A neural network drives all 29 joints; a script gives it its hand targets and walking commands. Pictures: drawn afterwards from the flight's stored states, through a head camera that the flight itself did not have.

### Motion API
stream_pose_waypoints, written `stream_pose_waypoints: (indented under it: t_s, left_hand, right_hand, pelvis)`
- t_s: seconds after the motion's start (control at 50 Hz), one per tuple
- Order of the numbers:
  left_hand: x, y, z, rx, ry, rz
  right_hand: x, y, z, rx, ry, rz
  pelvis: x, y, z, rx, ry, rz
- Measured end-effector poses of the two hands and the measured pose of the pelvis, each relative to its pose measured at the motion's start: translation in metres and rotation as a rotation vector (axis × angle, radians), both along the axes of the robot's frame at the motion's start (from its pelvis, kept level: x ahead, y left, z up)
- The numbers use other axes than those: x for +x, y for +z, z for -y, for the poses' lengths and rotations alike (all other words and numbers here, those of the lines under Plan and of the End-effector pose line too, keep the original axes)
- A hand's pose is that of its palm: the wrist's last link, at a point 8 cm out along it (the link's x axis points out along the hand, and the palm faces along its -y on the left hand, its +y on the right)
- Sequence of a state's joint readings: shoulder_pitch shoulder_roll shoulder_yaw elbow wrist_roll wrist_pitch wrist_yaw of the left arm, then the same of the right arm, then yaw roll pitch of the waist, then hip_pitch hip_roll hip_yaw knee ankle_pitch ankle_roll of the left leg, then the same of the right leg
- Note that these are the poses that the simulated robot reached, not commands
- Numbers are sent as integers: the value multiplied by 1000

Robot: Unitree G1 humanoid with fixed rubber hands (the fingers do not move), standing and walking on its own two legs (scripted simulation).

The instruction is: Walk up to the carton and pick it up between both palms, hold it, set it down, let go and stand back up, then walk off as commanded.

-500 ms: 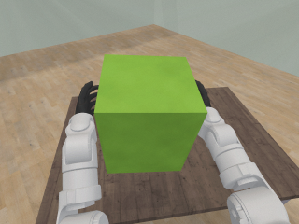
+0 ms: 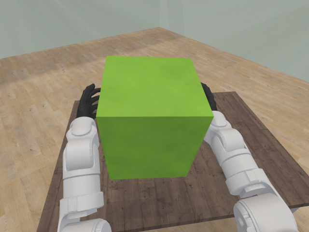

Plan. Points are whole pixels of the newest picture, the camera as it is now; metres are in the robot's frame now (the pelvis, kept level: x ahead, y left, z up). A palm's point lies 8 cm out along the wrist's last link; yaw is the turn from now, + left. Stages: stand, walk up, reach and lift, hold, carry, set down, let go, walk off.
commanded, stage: hold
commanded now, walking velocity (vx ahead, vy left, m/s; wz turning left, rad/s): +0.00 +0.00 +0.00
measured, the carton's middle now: (149, 120) +0.37 +0.00 +0.15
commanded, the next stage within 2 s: none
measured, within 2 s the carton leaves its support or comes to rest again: neither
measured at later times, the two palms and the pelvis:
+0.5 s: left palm (87, 117) +0.36 +0.15 +0.18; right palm (209, 112) +0.37 -0.15 +0.17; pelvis +0.00 +0.00 +0.00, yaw +0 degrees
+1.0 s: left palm (88, 117) +0.36 +0.15 +0.18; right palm (209, 112) +0.37 -0.15 +0.17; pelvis +0.00 +0.00 +0.00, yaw +0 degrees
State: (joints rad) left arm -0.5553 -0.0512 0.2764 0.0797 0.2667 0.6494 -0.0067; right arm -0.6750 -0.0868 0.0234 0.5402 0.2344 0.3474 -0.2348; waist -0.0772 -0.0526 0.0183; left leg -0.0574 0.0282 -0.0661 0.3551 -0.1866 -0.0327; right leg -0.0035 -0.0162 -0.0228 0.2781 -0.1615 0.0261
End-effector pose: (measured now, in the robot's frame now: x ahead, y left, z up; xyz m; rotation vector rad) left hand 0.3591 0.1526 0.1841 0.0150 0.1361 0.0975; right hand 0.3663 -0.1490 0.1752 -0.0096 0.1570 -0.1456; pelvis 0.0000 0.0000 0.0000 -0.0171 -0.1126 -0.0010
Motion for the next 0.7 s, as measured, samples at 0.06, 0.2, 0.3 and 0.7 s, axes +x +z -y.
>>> stream_pose_waypoints:
  t_s: [0.06,0.2,0.3,0.7]
  left_hand:
    - [1,1,1,0,-2,-3]
    - [2,3,4,7,-3,-3]
    - [1,0,5,3,0,-15]
    - [4,-3,2,-3,-4,-16]
  right_hand:
    - [0,0,1,-3,-1,-3]
    - [1,2,4,-2,-2,-3]
    - [1,-1,5,-10,0,-15]
    - [2,-2,3,-4,-7,-14]
  pelvis:
    - [-1,0,0,0,0,2]
    - [-1,0,2,1,-1,0]
    - [-2,0,3,2,-3,6]
    - [0,0,2,2,2,-2]
